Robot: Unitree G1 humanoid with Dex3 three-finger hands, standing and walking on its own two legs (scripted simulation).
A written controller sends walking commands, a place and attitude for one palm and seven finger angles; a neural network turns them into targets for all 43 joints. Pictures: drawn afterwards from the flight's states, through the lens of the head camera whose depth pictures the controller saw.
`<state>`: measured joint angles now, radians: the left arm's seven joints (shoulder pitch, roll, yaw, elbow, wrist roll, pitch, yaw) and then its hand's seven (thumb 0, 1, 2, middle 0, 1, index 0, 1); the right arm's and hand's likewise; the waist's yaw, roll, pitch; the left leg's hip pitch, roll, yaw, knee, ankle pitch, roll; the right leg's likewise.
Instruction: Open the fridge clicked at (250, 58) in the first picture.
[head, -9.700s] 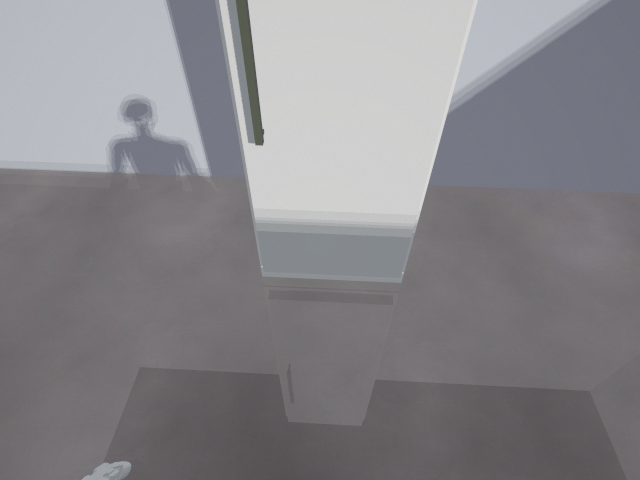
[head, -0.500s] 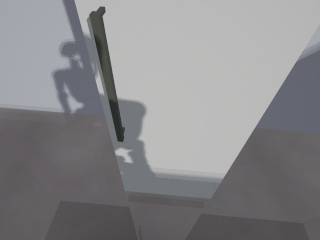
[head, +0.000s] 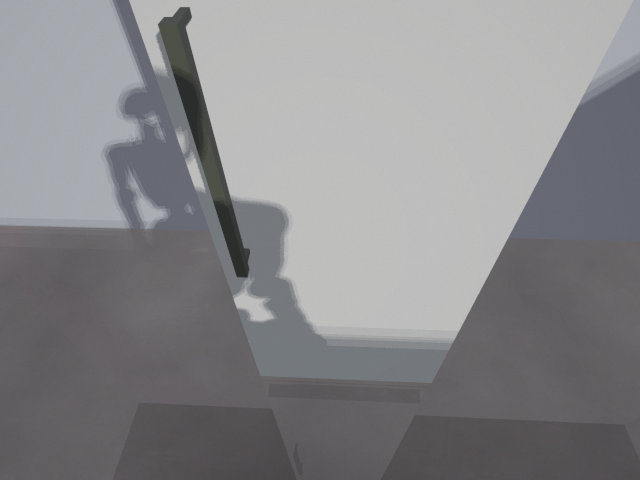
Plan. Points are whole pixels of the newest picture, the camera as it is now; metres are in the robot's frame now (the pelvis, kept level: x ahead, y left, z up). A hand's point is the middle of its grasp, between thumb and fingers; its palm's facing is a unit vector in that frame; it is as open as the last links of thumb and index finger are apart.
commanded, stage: look again from close up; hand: left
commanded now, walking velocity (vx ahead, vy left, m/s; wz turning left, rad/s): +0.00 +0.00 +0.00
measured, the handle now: (220, 175) +0.48 +0.17 +0.13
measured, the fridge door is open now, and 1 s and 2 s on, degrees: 0 0 0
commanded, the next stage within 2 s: raise the hand to about handle height in 0.62 s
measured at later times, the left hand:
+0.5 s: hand out of the picture +0.01 +0.19 -0.17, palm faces +0.00 -0.98 -0.21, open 7.3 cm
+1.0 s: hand (174, 387) +0.22 +0.18 +0.03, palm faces +0.13 -0.99 -0.04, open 7.8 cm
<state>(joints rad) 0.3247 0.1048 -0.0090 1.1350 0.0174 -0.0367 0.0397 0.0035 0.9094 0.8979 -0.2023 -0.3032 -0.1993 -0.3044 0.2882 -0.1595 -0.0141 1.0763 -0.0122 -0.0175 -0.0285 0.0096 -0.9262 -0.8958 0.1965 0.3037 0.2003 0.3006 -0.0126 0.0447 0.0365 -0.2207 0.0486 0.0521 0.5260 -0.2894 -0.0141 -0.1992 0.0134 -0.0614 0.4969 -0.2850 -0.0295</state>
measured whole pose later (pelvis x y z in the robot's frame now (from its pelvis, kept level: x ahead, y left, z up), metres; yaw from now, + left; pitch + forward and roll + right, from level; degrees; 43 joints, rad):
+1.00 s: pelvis -0.01 +0.01 -0.02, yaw +1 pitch +4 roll +1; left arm 0.32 0.16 0.11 0.12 -0.19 -0.36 -0.08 0.02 0.79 0.84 -0.21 -0.39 -0.20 -0.40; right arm 0.20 -0.24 -0.04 0.70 0.02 -0.27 -0.05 0.01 -0.91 -0.90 0.20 0.30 0.20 0.30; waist -0.02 0.01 -0.10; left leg -0.42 0.01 0.05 0.69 -0.34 0.00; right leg -0.42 -0.04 -0.06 0.73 -0.38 -0.01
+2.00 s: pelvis -0.01 +0.02 -0.01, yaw +2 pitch +0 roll -1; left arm 0.10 0.39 0.40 0.05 -0.36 -0.07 -0.41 -0.01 -0.38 0.35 -0.30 -1.13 -0.29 -1.13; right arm 0.23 -0.26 0.06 0.58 0.06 -0.30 -0.11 0.01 -0.90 -0.90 0.20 0.30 0.20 0.30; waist 0.04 0.03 -0.04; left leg -0.34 0.01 0.02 0.67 -0.33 0.02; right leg -0.29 -0.03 -0.09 0.62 -0.33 0.00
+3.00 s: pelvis -0.01 +0.00 +0.00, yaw +2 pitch -2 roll +0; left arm -0.10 0.46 0.48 0.23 -0.34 0.07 -0.50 -0.01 -0.50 0.30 -0.31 -1.20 -0.30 -1.21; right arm 0.23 -0.27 0.07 0.60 0.08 -0.23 -0.11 0.01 -0.90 -0.90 0.20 0.30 0.21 0.30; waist 0.04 0.05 -0.02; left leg -0.23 0.03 0.03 0.53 -0.27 0.00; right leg -0.20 -0.01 -0.08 0.52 -0.28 -0.02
